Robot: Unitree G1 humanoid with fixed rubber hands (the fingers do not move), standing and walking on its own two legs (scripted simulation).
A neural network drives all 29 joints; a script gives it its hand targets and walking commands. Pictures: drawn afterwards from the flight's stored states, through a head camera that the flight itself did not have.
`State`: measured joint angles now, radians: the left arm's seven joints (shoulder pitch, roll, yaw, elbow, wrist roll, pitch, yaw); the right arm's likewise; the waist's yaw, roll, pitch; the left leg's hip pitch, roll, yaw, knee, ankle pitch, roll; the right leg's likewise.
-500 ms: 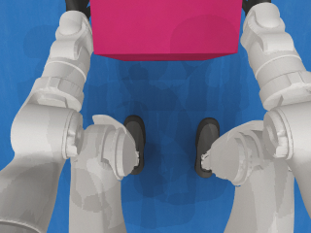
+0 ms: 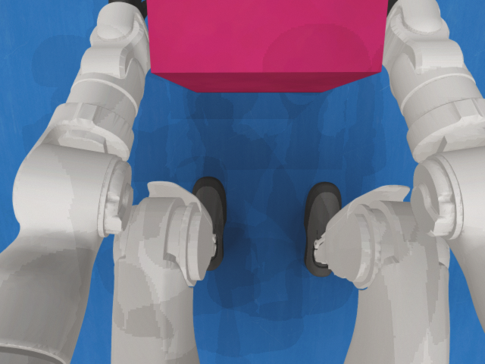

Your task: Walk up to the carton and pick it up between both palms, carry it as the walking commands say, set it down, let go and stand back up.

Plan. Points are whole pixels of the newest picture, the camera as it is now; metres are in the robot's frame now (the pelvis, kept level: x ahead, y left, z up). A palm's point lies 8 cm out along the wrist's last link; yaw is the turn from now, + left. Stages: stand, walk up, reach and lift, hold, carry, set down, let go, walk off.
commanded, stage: reach and lift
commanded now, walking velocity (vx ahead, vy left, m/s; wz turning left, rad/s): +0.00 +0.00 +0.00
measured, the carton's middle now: (261, 22) +0.53 +0.02 -0.24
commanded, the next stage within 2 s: none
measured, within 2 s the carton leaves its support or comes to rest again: leaves its support in 0.34 s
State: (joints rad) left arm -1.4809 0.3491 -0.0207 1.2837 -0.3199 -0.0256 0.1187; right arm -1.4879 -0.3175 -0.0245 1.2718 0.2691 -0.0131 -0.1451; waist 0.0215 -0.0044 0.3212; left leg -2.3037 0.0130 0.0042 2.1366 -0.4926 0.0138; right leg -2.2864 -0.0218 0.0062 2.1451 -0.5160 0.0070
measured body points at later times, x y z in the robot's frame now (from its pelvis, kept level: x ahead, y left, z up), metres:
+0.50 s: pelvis +0.01 +0.00 -0.01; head +0.35 +0.01 +0.28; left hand +0.55 +0.18 -0.15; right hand +0.56 -0.16 -0.15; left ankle +0.13 +0.12 -0.34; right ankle +0.13 -0.13 -0.34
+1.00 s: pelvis +0.02 +0.00 +0.03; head +0.34 +0.01 +0.35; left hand +0.55 +0.18 -0.08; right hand +0.56 -0.15 -0.08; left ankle +0.13 +0.12 -0.34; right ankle +0.13 -0.13 -0.34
